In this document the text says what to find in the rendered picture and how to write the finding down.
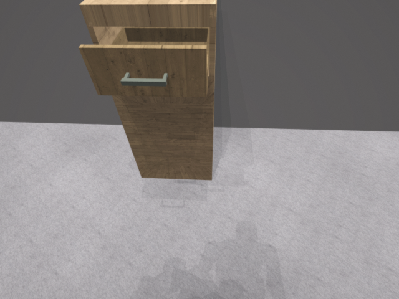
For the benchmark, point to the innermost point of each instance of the drawer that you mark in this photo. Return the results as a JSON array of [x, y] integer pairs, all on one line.
[[149, 52]]

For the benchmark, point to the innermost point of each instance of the cabinet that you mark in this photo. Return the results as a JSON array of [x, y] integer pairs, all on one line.
[[170, 137]]

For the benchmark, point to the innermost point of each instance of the handle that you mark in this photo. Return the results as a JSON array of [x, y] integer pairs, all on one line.
[[126, 81]]

